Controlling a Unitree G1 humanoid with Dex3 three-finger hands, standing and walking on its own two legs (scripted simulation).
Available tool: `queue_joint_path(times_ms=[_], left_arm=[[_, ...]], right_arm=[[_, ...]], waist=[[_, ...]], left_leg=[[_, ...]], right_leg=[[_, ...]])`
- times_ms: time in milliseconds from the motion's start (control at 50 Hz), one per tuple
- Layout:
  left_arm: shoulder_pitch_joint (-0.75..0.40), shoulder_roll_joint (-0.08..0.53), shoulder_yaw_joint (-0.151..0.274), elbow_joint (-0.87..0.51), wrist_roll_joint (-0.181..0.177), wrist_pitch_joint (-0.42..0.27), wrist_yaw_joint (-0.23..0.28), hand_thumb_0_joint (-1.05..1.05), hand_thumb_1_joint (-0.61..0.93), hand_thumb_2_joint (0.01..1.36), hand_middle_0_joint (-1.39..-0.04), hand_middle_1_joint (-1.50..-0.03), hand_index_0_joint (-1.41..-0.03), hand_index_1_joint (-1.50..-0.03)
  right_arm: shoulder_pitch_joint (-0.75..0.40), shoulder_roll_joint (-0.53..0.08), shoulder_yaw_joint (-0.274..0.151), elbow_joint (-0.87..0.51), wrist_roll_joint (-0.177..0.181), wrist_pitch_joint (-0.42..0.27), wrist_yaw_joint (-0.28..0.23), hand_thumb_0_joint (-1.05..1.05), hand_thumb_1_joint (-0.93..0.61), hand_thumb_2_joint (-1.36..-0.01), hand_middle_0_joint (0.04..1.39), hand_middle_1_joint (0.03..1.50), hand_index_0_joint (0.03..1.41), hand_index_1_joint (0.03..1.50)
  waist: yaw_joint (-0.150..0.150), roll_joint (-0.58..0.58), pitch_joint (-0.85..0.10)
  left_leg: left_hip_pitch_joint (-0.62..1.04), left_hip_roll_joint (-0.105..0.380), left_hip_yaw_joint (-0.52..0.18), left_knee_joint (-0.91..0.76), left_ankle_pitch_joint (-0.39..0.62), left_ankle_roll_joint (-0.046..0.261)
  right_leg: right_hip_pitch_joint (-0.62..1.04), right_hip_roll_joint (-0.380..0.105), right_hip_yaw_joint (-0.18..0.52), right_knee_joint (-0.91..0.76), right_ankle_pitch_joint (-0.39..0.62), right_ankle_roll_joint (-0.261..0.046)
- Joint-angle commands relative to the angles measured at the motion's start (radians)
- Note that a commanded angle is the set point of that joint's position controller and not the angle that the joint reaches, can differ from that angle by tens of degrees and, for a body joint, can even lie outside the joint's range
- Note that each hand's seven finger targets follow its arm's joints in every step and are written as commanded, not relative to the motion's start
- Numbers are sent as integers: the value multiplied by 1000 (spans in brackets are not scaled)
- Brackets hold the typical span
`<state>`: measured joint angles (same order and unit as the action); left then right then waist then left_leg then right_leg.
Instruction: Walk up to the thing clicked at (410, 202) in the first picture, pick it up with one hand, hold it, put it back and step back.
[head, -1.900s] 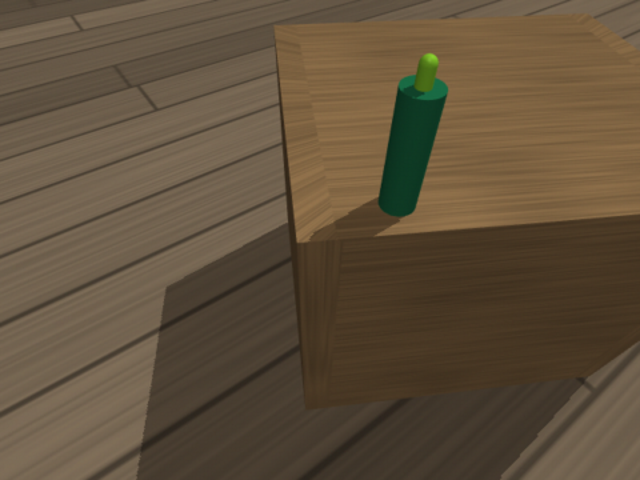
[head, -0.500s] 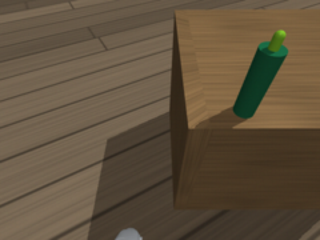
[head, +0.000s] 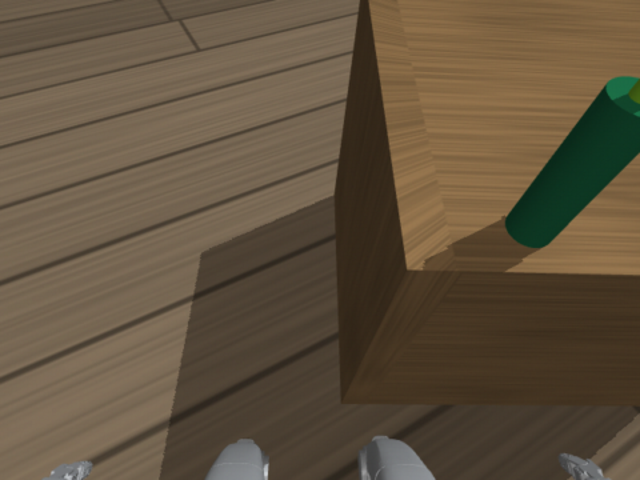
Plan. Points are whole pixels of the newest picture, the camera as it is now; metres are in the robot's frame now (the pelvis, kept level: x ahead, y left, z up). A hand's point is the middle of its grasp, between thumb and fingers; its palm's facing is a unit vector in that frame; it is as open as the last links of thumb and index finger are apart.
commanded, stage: walk up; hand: right
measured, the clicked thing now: (585, 162) +0.41 -0.25 +0.17
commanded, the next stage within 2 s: stand in 1.50 s
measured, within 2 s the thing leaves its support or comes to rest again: neither
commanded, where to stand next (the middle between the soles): +0.03 -0.05 m, yaw +1 degrees
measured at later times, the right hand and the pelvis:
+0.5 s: hand out of the picture +0.07 -0.29 -0.14, palm faces -0.09 +0.93 -0.36, open 7.4 cm; pelvis -0.01 -0.05 +0.01, yaw +2 degrees
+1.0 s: hand out of the picture +0.08 -0.28 -0.12, palm faces -0.09 +0.93 -0.34, open 7.4 cm; pelvis -0.02 -0.04 +0.03, yaw +3 degrees
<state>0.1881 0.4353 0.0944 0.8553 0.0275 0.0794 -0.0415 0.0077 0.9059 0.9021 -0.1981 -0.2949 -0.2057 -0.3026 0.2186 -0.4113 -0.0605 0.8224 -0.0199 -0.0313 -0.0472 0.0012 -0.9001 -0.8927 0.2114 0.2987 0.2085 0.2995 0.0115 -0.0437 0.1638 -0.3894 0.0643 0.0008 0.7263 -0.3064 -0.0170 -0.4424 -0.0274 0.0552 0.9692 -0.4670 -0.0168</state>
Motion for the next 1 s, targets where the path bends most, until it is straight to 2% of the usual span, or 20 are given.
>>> queue_joint_path(times_ms=[0,20,40,60,80,100,140,160,240,300,320,340,360,380,420,460,500,560,720,980], left_arm=[[132,123,45,-47,-6,-38,11,0,900,900,-200,-300,-200,-300],[158,131,50,-38,-2,-51,17,0,900,900,-200,-300,-200,-300],[131,200,66,-51,11,-67,25,0,900,900,-200,-300,-200,-300],[92,264,76,-83,20,-77,29,0,900,900,-200,-300,-200,-300],[36,310,69,-105,17,-79,31,0,900,900,-200,-300,-200,-300],[-18,306,66,-109,8,-76,34,0,900,900,-200,-300,-200,-300],[-36,223,44,-107,7,-81,42,0,900,900,-200,-300,-200,-300],[-41,208,39,-98,9,-85,48,0,900,900,-200,-300,-200,-300],[25,200,28,-80,5,-96,52,0,900,900,-200,-300,-200,-300],[-22,193,15,-82,-26,-90,48,0,900,900,-200,-300,-200,-300],[-23,149,-2,-91,-32,-91,49,0,900,900,-200,-300,-200,-300],[-18,94,-19,-93,-40,-92,50,0,900,900,-200,-300,-200,-300],[-21,123,-11,-58,-43,-86,57,0,900,900,-200,-300,-200,-300],[-4,151,-4,-24,-33,-91,59,0,900,900,-200,-300,-200,-300],[-12,153,-7,-4,-24,-112,48,0,900,900,-200,-300,-200,-300],[-41,188,-5,4,-26,-124,49,0,900,900,-200,-300,-200,-300],[-99,179,-15,18,-24,-120,46,0,900,900,-200,-300,-200,-300],[-111,151,-30,49,-21,-120,42,0,900,900,-200,-300,-200,-300],[-148,139,-37,127,-24,-129,40,0,900,900,-200,-300,-200,-300],[-165,130,-39,211,-22,-119,39,0,900,900,-200,-300,-200,-300]], right_arm=[[-16,-278,-73,-89,5,1,-14,0,-900,-900,200,300,200,300],[-14,-256,-60,-89,11,11,-9,0,-900,-900,200,300,200,300],[19,-198,-40,-93,18,17,-3,0,-900,-900,200,300,200,300],[16,-135,-20,-107,24,20,-6,0,-900,-900,200,300,200,300],[-13,-184,-36,-96,20,25,-25,0,-900,-900,200,300,200,300],[-7,-215,-46,-70,15,18,-27,0,-900,-900,200,300,200,300],[4,-221,-48,-31,33,11,-10,0,-900,-900,200,300,200,300],[39,-198,-37,-14,40,8,-6,0,-900,-900,200,300,200,300],[6,-174,-17,-7,27,-6,11,0,-900,-900,200,300,200,300],[65,-154,-18,31,5,-23,13,0,-900,-900,200,300,200,300],[68,-182,-26,31,-6,-30,9,0,-900,-900,200,300,200,300],[26,-236,-34,19,-12,-36,10,0,-900,-900,200,300,200,300],[-54,-277,-33,8,2,-33,17,0,-900,-900,200,300,200,300],[-105,-271,-32,9,9,-29,25,0,-900,-900,200,300,200,300],[-132,-193,-6,17,16,-19,32,0,-900,-900,200,300,200,300],[-67,-160,3,42,23,-12,31,0,-900,-900,200,300,200,300],[-52,-159,2,83,20,-3,38,0,-900,-900,200,300,200,300],[-119,-163,6,90,17,0,48,0,-900,-900,200,300,200,300],[-129,-157,19,159,20,-7,51,0,-900,-900,200,300,200,300],[-170,-156,22,227,13,-4,46,0,-900,-900,200,300,200,300]], waist=[[28,215,-250],[49,173,-248],[37,6,-236],[22,-185,-182],[36,-158,-195],[11,-173,-164],[-8,-83,-117],[-16,-113,-145],[29,-138,-206],[-21,-102,-237],[-22,-31,-264],[6,127,-266],[18,172,-233],[39,174,-195],[42,127,-196],[5,88,-203],[-17,79,-163],[0,46,-113],[-5,8,-186],[5,78,-166]], left_leg=[[48,160,-127,-29,390,188],[29,120,-98,77,340,154],[-72,33,-39,216,178,102],[-255,-101,3,342,-277,49],[-163,-89,-120,423,-389,39],[-108,-52,-111,445,-362,40],[-125,-83,-115,432,-290,38],[-114,-82,-94,381,-243,35],[-50,-65,-15,56,-226,20],[179,-77,-17,-271,47,43],[289,1,-159,-304,179,84],[339,155,-383,-310,366,141],[210,252,-449,-273,347,256],[66,248,-415,-263,302,265],[83,66,-159,-198,254,122],[100,-21,-101,-153,197,55],[145,-14,-129,-233,22,61],[134,11,-158,-285,-21,78],[211,21,-136,-351,153,59],[175,47,-162,-460,110,48]], right_leg=[[204,26,-77,-313,126,-18],[256,33,-67,-450,183,-21],[292,-56,81,-487,284,-48],[298,-258,401,-536,431,-130],[164,-369,516,-561,474,-279],[83,-389,534,-575,468,-305],[138,-232,252,-457,579,-229],[173,-204,196,-430,583,-203],[306,-196,181,-402,577,-202],[219,-190,132,-286,647,-141],[131,-157,105,-215,572,-83],[19,-61,28,-150,370,-26],[79,-8,-32,-201,-29,-5],[216,-34,-8,-243,-7,-13],[281,-57,34,-440,247,-36],[274,-143,131,-486,389,-88],[176,-150,119,-517,203,-88],[158,-98,75,-594,90,-46],[283,-107,47,-639,283,-23],[357,-94,5,-681,263,-3]])
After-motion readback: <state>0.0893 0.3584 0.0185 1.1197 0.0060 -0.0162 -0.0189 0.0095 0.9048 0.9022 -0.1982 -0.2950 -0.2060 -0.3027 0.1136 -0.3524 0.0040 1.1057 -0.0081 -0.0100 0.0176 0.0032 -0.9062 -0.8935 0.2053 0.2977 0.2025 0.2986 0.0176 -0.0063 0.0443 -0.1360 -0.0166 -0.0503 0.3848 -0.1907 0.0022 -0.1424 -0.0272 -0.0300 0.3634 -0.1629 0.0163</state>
